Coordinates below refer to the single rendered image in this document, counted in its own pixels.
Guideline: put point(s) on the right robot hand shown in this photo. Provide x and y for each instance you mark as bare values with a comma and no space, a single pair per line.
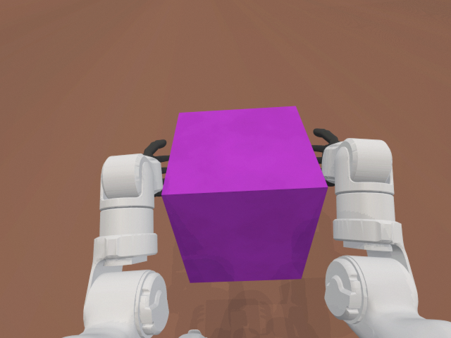
330,138

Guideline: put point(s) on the left robot hand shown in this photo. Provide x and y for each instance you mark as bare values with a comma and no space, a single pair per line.
151,149

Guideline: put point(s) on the robot right forearm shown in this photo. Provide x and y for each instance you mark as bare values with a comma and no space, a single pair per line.
362,171

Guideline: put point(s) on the robot right upper arm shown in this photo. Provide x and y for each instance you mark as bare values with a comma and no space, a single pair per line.
377,298

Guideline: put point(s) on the robot left upper arm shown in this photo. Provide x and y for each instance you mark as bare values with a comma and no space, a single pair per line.
127,304

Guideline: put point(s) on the carton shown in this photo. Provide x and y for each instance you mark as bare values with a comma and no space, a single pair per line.
243,192

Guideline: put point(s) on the robot left forearm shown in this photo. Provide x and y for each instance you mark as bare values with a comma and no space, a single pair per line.
126,234

